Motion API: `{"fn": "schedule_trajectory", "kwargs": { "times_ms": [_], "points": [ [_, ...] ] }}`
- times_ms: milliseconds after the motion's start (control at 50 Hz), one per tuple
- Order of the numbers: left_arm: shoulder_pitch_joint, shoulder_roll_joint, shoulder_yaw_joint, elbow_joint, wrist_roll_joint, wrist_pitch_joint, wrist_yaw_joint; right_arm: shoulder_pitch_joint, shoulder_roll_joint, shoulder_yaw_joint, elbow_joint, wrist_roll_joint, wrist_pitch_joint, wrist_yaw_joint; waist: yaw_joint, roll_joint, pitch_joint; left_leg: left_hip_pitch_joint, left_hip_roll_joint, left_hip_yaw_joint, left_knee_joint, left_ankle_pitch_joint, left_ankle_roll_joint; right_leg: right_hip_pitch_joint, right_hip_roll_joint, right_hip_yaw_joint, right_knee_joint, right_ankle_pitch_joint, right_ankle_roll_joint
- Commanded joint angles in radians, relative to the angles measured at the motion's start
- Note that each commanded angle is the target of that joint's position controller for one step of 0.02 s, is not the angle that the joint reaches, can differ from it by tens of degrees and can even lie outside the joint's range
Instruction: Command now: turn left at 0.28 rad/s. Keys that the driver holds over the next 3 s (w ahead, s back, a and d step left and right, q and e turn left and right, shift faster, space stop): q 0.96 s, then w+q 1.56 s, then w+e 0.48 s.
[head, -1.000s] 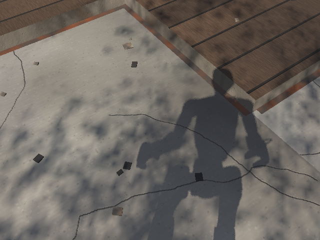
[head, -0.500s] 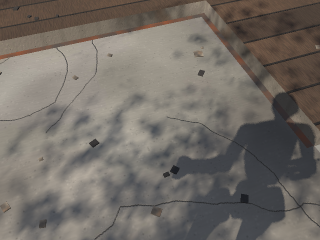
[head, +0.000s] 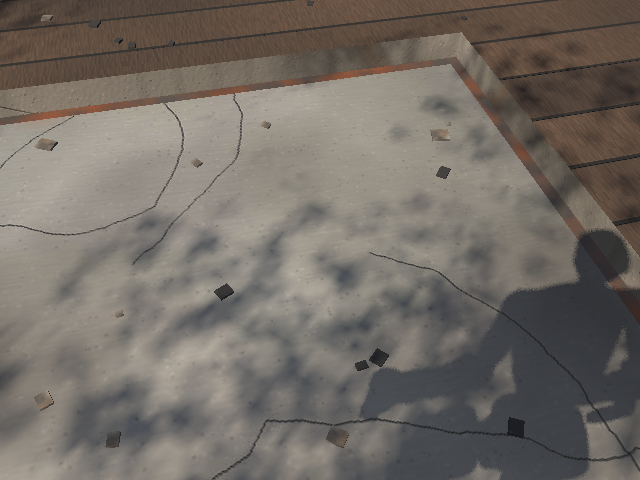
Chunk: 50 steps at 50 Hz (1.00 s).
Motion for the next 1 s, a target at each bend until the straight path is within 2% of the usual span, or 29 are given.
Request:
{"fn": "schedule_trajectory", "kwargs": {
  "times_ms": [20, 100, 160, 180, 200, 220, 240, 260, 280, 300, 360, 400, 440, 460, 480, 500, 520, 540, 560, 580, 620, 720, 820, 900, 920, 940, 960, 980, 1000],
  "points": [
    [-0.031, 0.121, 0.042, -0.074, -0.003, -0.008, 0.023, -0.038, -0.193, -0.052, -0.084, 0.009, -0.018, -0.009, 0.0, 0.153, -0.018, -0.071, 0.137, -0.212, -0.141, 0.246, 0.109, -0.001, 0.018, -0.034, 0.039, 0.072, 0.007],
    [-0.028, 0.119, 0.054, -0.091, -0.008, -0.008, 0.019, -0.029, -0.209, -0.062, -0.109, 0.012, -0.007, -0.017, -0.007, 0.154, -0.045, -0.088, 0.133, -0.281, -0.115, 0.282, 0.142, -0.006, 0.031, -0.039, 0.071, 0.057, -0.006],
    [0.02, 0.143, 0.07, -0.088, -0.008, -0.009, 0.008, -0.049, -0.197, -0.064, -0.141, 0.018, 0.002, -0.021, 0.013, 0.079, -0.079, -0.175, 0.081, -0.238, -0.04, 0.244, 0.102, 0.087, -0.011, -0.028, 0.029, 0.107, -0.04],
    [0.052, 0.164, 0.079, -0.083, -0.006, -0.007, 0.007, -0.059, -0.182, -0.062, -0.154, 0.021, 0.004, -0.021, 0.026, 0.012, -0.087, -0.234, 0.046, -0.185, 0.031, 0.2, 0.068, 0.131, -0.065, 0.008, -0.016, 0.115, -0.069],
    [0.104, 0.194, 0.087, -0.073, 0.0, -0.003, 0.007, -0.068, -0.154, -0.056, -0.167, 0.027, 0.006, -0.023, 0.045, -0.097, -0.098, -0.312, -0.009, -0.091, 0.169, 0.113, 0.023, 0.178, -0.174, 0.104, -0.102, 0.131, -0.133],
    [0.097, 0.221, 0.09, -0.075, 0.006, -0.001, 0.011, -0.057, -0.139, -0.055, -0.181, 0.028, 0.009, -0.02, 0.04, -0.249, -0.099, -0.38, -0.052, 0.009, 0.359, -0.184, -0.015, 0.18, -0.354, 0.278, -0.199, 0.242, -0.254],
    [0.072, 0.198, 0.077, -0.098, 0.012, -0.005, 0.019, -0.052, -0.174, -0.071, -0.182, 0.018, 0.01, -0.016, 0.038, -0.222, -0.096, -0.428, 0.002, 0.008, 0.606, -0.36, -0.041, 0.156, -0.452, 0.338, -0.222, 0.356, -0.337],
    [0.025, 0.18, 0.069, -0.117, 0.012, -0.008, 0.027, -0.031, -0.183, -0.081, -0.168, 0.023, 0.015, -0.01, 0.011, -0.128, -0.086, -0.422, 0.03, -0.014, 0.706, -0.33, -0.046, 0.115, -0.432, 0.278, -0.215, 0.374, -0.33],
    [-0.042, 0.181, 0.07, -0.128, 0.003, -0.009, 0.031, 0.0, -0.162, -0.077, -0.153, 0.031, 0.025, -0.008, -0.025, -0.099, -0.061, -0.398, 0.059, -0.009, 0.671, -0.269, -0.051, 0.081, -0.369, 0.171, -0.208, 0.325, -0.279],
    [-0.075, 0.196, 0.075, -0.13, -0.004, -0.01, 0.033, -0.001, -0.14, -0.069, -0.151, 0.03, 0.033, -0.006, -0.03, -0.112, -0.04, -0.379, 0.076, 0.018, 0.598, -0.204, -0.055, 0.06, -0.325, 0.094, -0.208, 0.3, -0.241],
    [-0.071, 0.215, 0.083, -0.125, -0.008, 0.007, 0.033, -0.05, -0.105, -0.05, -0.183, 0.024, 0.036, 0.019, 0.002, -0.145, -0.066, -0.226, 0.08, 0.105, 0.373, -0.144, -0.051, 0.032, -0.262, -0.057, -0.176, 0.326, -0.21],
    [-0.043, 0.227, 0.089, -0.116, -0.025, 0.014, 0.027, -0.043, -0.127, -0.057, -0.197, 0.03, 0.036, 0.035, 0.01, -0.148, -0.103, -0.168, 0.069, 0.133, 0.237, -0.1, -0.031, 0.075, -0.292, -0.059, -0.142, 0.347, -0.209],
    [-0.04, 0.218, 0.088, -0.105, -0.045, 0.019, 0.018, 0.039, -0.14, -0.07, -0.174, 0.027, 0.039, 0.036, -0.031, -0.11, -0.125, -0.036, 0.025, 0.182, 0.033, 0.058, 0.012, 0.044, -0.289, -0.095, -0.049, 0.275, -0.16],
    [0.017, 0.173, 0.077, -0.081, -0.042, 0.019, 0.01, 0.084, -0.179, -0.087, -0.159, 0.022, 0.038, 0.024, -0.036, -0.017, -0.118, 0.068, 0.012, 0.129, -0.069, 0.156, 0.048, -0.037, -0.239, -0.147, 0.079, 0.15, -0.097],
    [0.029, 0.104, 0.055, -0.099, 0.003, 0.023, 0.003, 0.112, -0.305, -0.118, -0.176, 0.021, 0.032, 0.003, -0.025, 0.289, -0.087, 0.197, 0.236, -0.218, -0.157, 0.506, 0.142, -0.304, -0.117, -0.233, 0.396, -0.255, 0.007],
    [-0.079, 0.118, 0.055, -0.168, 0.005, 0.018, 0.013, 0.093, -0.361, -0.117, -0.212, -0.02, 0.004, 0.011, -0.053, 0.341, -0.115, 0.096, 0.414, -0.494, -0.189, 0.561, 0.357, -0.439, 0.007, -0.069, 0.631, -0.447, 0.038],
    [-0.123, 0.159, 0.068, -0.17, -0.014, 0.02, 0.021, 0.085, -0.306, -0.102, -0.208, -0.03, -0.023, 0.023, -0.079, 0.214, -0.127, 0.087, 0.386, -0.441, -0.211, 0.46, 0.366, -0.453, -0.008, 0.021, 0.72, -0.404, 0.027],
    [-0.115, 0.16, 0.071, -0.166, -0.024, 0.02, 0.025, 0.047, -0.275, -0.09, -0.198, -0.019, -0.038, 0.021, -0.047, 0.192, -0.095, 0.067, 0.335, -0.361, -0.208, 0.376, 0.309, -0.46, -0.02, 0.042, 0.719, -0.313, 0.008],
    [-0.089, 0.164, 0.078, -0.142, -0.015, 0.019, 0.033, -0.002, -0.246, -0.083, -0.199, 0.0, -0.039, 0.014, -0.023, 0.133, -0.087, 0.066, 0.283, -0.307, -0.198, 0.312, 0.253, -0.456, -0.035, 0.053, 0.689, -0.227, 0.005],
    [-0.077, 0.173, 0.082, -0.136, -0.006, 0.019, 0.037, -0.039, -0.224, -0.072, -0.202, 0.014, -0.036, 0.007, -0.008, 0.141, -0.082, 0.052, 0.259, -0.276, -0.189, 0.352, 0.23, -0.441, -0.032, 0.055, 0.667, -0.167, 0.01],
    [-0.046, 0.156, 0.08, -0.122, -0.009, 0.013, 0.027, -0.045, -0.205, -0.061, -0.205, 0.009, -0.03, -0.008, 0.007, 0.149, -0.123, 0.044, 0.225, -0.236, -0.182, 0.435, 0.227, -0.376, -0.004, 0.047, 0.665, -0.099, 0.025],
    [-0.089, 0.107, 0.059, -0.134, -0.015, 0.01, 0.016, -0.016, -0.224, -0.07, -0.195, 0.013, -0.015, -0.022, -0.021, 0.144, -0.125, 0.078, 0.202, -0.27, -0.17, 0.348, 0.237, -0.33, 0.027, 0.054, 0.402, -0.085, 0.054],
    [-0.087, 0.12, 0.061, -0.139, -0.025, -0.003, 0.0, -0.039, -0.239, -0.079, -0.2, 0.012, 0.0, -0.013, -0.033, 0.174, -0.108, 0.006, 0.19, -0.367, -0.157, 0.279, 0.243, -0.209, 0.06, 0.06, 0.23, -0.125, 0.041],
    [-0.025, 0.125, 0.068, -0.131, -0.028, -0.023, -0.017, -0.085, -0.233, -0.078, -0.206, 0.03, 0.012, -0.009, 0.0, 0.179, -0.132, 0.016, 0.156, -0.431, -0.098, 0.351, 0.206, -0.088, 0.073, 0.052, 0.0, -0.046, 0.007],
    [0.012, 0.129, 0.073, -0.118, -0.023, -0.027, -0.018, -0.099, -0.224, -0.075, -0.208, 0.039, 0.016, -0.013, 0.024, 0.166, -0.137, -0.021, 0.123, -0.414, -0.068, 0.313, 0.17, -0.001, 0.06, 0.04, -0.126, 0.072, -0.01],
    [0.044, 0.181, 0.087, -0.115, -0.01, -0.026, -0.013, -0.069, -0.19, -0.067, -0.207, 0.035, 0.016, -0.016, 0.014, 0.08, -0.159, -0.117, 0.065, -0.351, 0.03, 0.14, 0.112, 0.12, -0.071, 0.136, -0.172, 0.147, -0.056],
    [0.004, 0.272, 0.101, -0.127, 0.007, -0.015, -0.007, -0.021, -0.148, -0.057, -0.218, 0.029, 0.012, -0.016, -0.048, -0.204, -0.119, -0.33, -0.111, -0.138, 0.235, -0.217, 0.04, 0.176, -0.278, 0.38, -0.208, 0.321, -0.191],
    [0.017, 0.235, 0.095, -0.138, 0.027, -0.02, -0.009, -0.018, -0.234, -0.084, -0.211, 0.014, 0.002, -0.018, -0.014, -0.217, -0.115, -0.394, -0.087, -0.087, 0.477, -0.338, -0.009, 0.108, -0.394, 0.504, -0.248, 0.242, -0.321],
    [-0.021, 0.187, 0.078, -0.153, 0.017, -0.025, -0.003, -0.008, -0.272, -0.099, -0.196, 0.018, 0.002, -0.013, -0.029, -0.146, -0.091, -0.418, -0.035, -0.089, 0.578, -0.245, -0.02, 0.088, -0.357, 0.439, -0.265, 0.05, -0.306]
  ]
}}
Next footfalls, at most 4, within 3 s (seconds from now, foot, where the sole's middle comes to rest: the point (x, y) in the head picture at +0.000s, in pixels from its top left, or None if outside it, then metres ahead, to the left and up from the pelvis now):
0.46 left None -0.01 0.13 -0.77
0.94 right None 0.08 -0.08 -0.77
1.42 left None -0.01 0.24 -0.77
1.92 right None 0.34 0.44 -0.77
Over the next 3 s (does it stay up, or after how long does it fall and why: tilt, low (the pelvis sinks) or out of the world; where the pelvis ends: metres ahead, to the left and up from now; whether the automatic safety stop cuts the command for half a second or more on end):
stays up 0.29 0.94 -0.02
